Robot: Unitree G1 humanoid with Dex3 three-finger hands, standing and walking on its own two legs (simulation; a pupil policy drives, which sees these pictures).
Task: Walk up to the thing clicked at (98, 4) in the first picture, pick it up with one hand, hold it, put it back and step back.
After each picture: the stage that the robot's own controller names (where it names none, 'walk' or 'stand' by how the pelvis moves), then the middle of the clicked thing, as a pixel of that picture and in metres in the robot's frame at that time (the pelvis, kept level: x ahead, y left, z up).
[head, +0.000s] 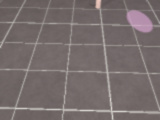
stand; out of the picture +2.29 -0.23 -0.65
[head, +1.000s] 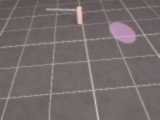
walk; (79, 15) +2.16 +0.19 -0.63
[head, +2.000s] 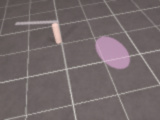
walk; (56, 33) +1.50 +0.41 -0.65
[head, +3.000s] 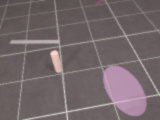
walk; (56, 62) +1.03 +0.33 -0.65
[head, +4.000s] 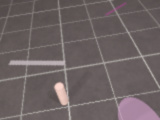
walk; (61, 94) +0.67 +0.27 -0.65
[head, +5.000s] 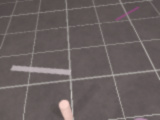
stand; (66, 111) +0.50 +0.20 -0.65
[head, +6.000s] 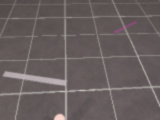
stand; out of the picture +0.43 +0.16 -0.65
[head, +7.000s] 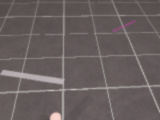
stand; out of the picture +0.43 +0.18 -0.65
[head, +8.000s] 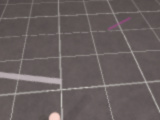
stand; out of the picture +0.43 +0.19 -0.65
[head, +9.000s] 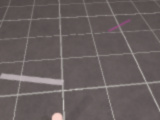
stand; out of the picture +0.44 +0.18 -0.66
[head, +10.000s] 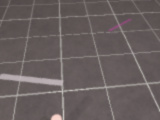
stand; out of the picture +0.43 +0.18 -0.66
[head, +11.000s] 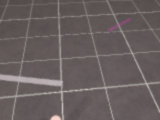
go down; out of the picture +0.42 +0.19 -0.66
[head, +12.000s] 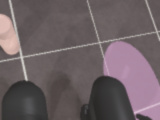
go down; (7, 38) +0.50 +0.24 -0.25
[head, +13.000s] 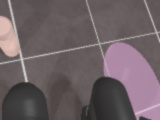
approach; (7, 40) +0.49 +0.25 -0.25
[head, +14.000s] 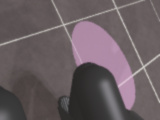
close in; out of the picture +0.47 +0.30 -0.17
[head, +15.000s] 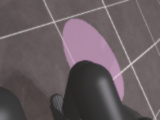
lift; out of the picture +0.47 +0.30 -0.16
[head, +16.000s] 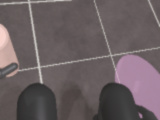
lift; (1, 55) +0.38 +0.26 -0.02
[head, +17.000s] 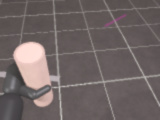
hold; (37, 79) +0.33 +0.15 +0.09
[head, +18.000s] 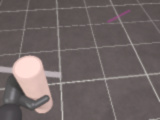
hold; (37, 89) +0.31 +0.16 +0.05
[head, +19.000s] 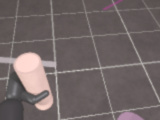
crouch; (37, 85) +0.33 +0.16 +0.01
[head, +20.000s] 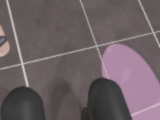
crouch; out of the picture +0.48 +0.23 -0.05
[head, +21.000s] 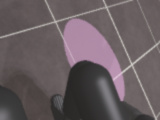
lower; out of the picture +0.45 +0.31 -0.17
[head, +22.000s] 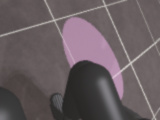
lower; out of the picture +0.46 +0.31 -0.17
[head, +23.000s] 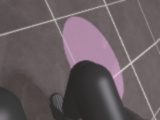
lower; out of the picture +0.46 +0.31 -0.17
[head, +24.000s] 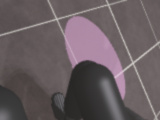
lower; out of the picture +0.46 +0.32 -0.17
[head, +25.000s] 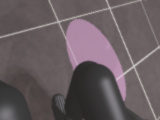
loosen; out of the picture +0.45 +0.29 -0.17
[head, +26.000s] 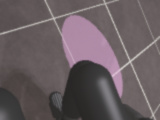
rise; out of the picture +0.45 +0.29 -0.17
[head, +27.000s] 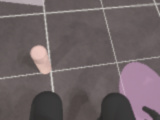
walk; (42, 61) +0.49 +0.21 -0.35
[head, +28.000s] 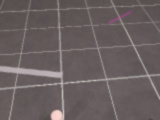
stand; out of the picture +0.42 +0.16 -0.59
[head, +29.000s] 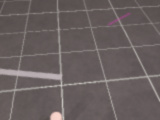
stand; out of the picture +0.42 +0.17 -0.60
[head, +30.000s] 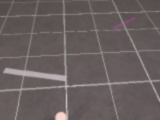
stand; out of the picture +0.43 +0.16 -0.64
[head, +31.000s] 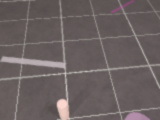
walk; (63, 110) +0.45 +0.13 -0.63
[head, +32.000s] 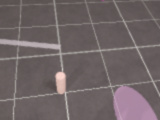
walk; (61, 83) +0.64 +0.14 -0.64
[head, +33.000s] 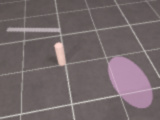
walk; (60, 54) +0.96 +0.27 -0.63
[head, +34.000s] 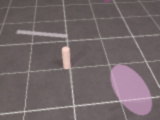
stand; (66, 58) +1.04 +0.17 -0.65
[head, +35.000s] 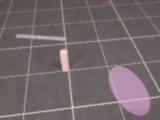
stand; (64, 60) +1.05 +0.20 -0.66
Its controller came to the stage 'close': yes
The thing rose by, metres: 0.69
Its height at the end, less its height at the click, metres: +0.00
